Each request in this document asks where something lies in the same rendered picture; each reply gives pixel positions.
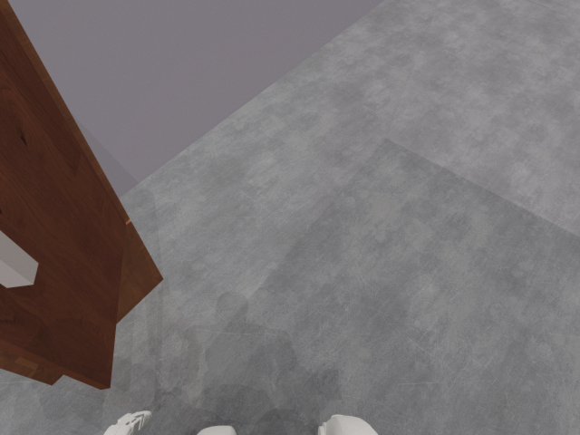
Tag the cupboard door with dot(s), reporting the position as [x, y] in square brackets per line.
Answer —
[54, 206]

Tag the handle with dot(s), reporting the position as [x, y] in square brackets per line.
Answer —
[17, 268]

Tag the robot left hand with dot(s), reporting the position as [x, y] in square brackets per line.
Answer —
[130, 424]

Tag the right robot thigh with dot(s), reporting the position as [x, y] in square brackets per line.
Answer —
[346, 425]

